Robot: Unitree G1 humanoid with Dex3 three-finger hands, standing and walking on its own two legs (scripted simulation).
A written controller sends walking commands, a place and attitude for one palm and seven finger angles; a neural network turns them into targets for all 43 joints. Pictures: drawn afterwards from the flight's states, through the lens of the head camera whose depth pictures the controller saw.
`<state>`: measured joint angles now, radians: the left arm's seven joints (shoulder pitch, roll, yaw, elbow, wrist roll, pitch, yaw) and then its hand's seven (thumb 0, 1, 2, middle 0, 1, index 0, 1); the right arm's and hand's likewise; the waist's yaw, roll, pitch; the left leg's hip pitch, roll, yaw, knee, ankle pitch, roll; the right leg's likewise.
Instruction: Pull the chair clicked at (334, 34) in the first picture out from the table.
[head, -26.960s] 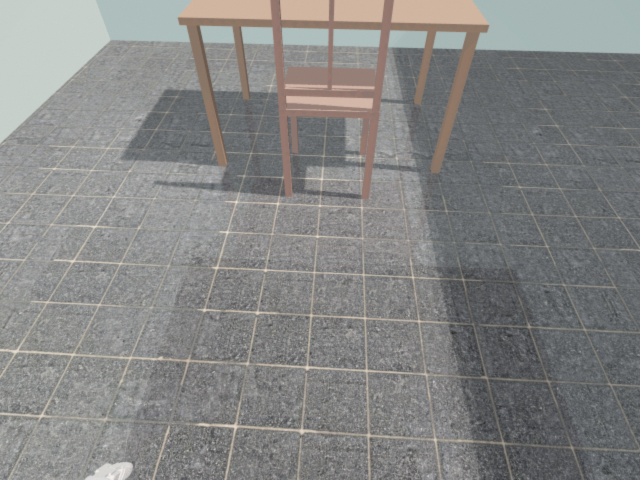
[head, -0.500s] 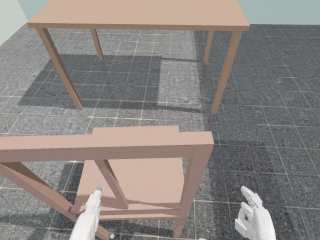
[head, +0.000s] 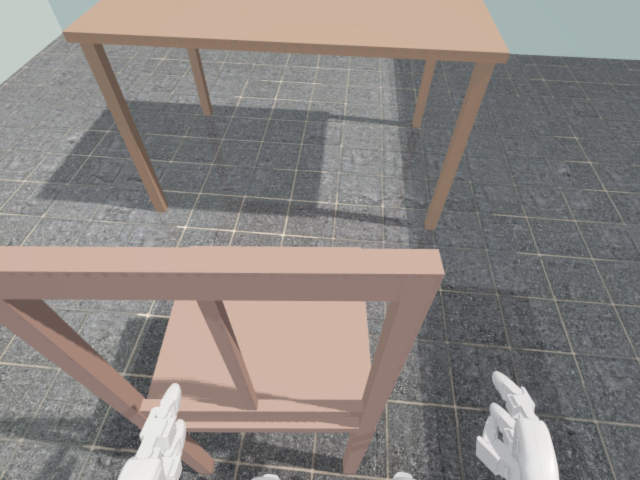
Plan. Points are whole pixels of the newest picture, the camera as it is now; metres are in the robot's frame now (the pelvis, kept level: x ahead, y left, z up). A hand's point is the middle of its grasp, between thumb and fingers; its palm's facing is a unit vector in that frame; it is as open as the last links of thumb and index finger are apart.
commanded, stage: draw the hand back to the body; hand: left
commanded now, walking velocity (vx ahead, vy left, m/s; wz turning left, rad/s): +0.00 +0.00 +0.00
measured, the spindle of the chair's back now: (235, 362) +0.26 +0.13 +0.01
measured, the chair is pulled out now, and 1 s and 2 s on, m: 0.68 0.67 0.68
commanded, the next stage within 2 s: step back with the hand held close in 1.46 s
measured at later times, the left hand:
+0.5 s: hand (122, 427) +0.16 +0.18 +0.12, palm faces +0.15 -0.94 -0.31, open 16.8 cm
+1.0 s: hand (64, 388) +0.18 +0.23 +0.14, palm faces +0.28 -0.83 -0.47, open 10.0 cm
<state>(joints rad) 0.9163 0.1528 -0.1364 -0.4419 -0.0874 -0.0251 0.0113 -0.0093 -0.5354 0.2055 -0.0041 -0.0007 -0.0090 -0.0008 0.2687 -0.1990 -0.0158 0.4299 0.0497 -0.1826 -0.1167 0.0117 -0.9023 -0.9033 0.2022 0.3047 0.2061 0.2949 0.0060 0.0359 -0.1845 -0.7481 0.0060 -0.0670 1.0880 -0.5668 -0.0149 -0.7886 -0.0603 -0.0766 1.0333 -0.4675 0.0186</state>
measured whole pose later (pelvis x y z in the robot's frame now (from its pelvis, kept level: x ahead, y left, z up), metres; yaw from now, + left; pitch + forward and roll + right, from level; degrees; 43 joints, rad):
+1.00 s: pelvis +0.03 -0.01 +0.07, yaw +0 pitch -3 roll -1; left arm 0.63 0.39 0.16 -0.39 -0.07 0.13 0.14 0.01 0.45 0.68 -0.24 -0.25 -0.26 -0.22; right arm 0.19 -0.22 0.05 0.64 0.02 -0.24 -0.12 0.01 -0.90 -0.90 0.20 0.30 0.21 0.29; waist 0.07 0.08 0.02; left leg -0.11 0.03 -0.05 0.51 -0.35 -0.03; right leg -0.17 -0.03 -0.09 0.51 -0.28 0.01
